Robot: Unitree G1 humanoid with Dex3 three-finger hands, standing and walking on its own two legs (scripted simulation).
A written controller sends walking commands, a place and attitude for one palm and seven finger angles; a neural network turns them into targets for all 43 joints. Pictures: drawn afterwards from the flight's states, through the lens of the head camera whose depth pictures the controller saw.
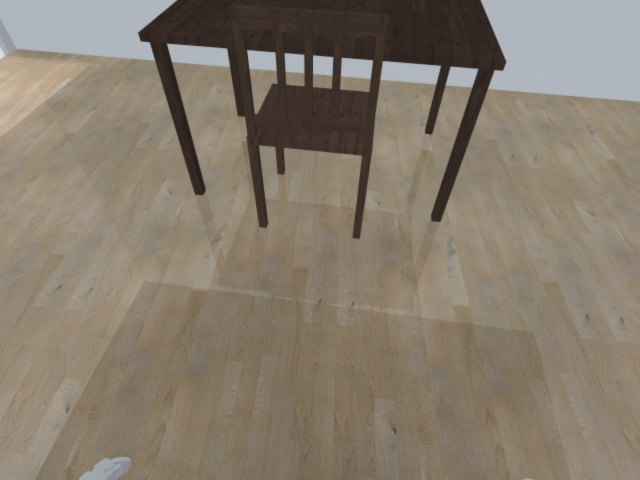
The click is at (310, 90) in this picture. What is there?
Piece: chair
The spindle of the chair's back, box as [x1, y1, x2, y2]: [304, 34, 312, 121]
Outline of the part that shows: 304,34 305,120 311,121 312,34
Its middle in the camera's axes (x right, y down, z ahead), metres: -0.04 -0.49 +1.19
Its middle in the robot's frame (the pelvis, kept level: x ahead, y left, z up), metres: +1.21 +0.10 -0.08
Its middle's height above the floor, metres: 0.68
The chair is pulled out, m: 0.00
